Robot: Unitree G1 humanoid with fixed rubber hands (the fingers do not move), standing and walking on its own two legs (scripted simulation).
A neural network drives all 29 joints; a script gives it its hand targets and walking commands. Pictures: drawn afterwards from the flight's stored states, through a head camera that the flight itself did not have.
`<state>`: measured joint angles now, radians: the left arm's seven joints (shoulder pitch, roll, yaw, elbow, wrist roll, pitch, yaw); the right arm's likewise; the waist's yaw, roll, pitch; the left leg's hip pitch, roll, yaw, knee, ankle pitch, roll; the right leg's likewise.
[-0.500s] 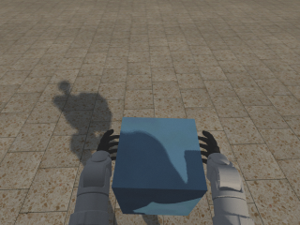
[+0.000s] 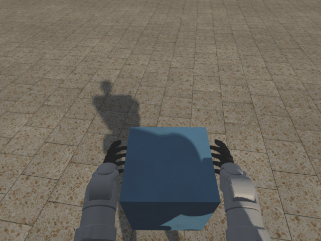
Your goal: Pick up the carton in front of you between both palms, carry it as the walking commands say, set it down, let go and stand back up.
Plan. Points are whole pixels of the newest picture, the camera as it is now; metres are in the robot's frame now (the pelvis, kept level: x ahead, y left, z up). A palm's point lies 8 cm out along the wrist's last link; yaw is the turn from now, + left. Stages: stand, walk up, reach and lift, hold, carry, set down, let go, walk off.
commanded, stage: hold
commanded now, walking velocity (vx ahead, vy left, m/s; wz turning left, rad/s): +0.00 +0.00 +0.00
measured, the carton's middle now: (167, 181) +0.29 +0.01 -0.04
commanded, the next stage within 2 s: set down in 0.18 s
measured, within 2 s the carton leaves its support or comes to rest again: neither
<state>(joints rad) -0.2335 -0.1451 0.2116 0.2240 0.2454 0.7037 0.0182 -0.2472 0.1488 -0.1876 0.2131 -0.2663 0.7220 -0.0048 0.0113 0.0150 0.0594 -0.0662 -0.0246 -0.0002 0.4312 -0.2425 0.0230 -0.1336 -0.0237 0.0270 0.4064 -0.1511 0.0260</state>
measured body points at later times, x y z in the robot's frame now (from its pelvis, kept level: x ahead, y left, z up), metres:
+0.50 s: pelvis -0.01 -0.04 -0.01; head +0.00 -0.06 +0.44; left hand +0.33 +0.12 +0.00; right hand +0.33 -0.18 +0.00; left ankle +0.00 +0.10 -0.74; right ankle +0.05 -0.14 -0.74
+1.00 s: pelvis -0.04 -0.01 -0.12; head +0.15 -0.03 +0.28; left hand +0.38 +0.09 -0.20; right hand +0.34 -0.21 -0.20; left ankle +0.00 +0.10 -0.74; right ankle +0.05 -0.14 -0.74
